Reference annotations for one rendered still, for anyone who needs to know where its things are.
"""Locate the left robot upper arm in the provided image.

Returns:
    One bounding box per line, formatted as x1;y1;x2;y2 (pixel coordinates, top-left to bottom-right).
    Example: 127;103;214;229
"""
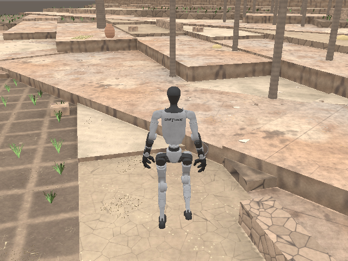
148;110;163;140

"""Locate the left robot hand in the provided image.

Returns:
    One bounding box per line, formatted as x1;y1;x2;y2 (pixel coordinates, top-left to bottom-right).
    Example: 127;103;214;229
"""
142;155;155;169

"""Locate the humanoid robot head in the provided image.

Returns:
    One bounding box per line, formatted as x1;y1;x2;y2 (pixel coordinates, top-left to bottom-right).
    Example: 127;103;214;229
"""
165;86;183;113

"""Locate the humanoid robot torso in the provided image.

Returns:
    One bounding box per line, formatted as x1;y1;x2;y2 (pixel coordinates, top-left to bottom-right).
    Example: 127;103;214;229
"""
161;108;187;163

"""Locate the robot right forearm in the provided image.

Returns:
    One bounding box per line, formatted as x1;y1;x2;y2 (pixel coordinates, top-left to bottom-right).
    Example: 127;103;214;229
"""
194;132;206;159

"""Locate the right robot hand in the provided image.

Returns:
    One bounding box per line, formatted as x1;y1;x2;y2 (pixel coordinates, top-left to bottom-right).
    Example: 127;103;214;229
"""
194;158;207;172

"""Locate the right robot upper arm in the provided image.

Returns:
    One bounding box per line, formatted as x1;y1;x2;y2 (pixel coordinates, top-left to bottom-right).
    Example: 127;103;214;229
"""
185;110;199;141

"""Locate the robot left forearm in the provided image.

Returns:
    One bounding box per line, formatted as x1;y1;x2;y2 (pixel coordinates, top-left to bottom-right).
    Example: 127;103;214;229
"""
143;132;154;157

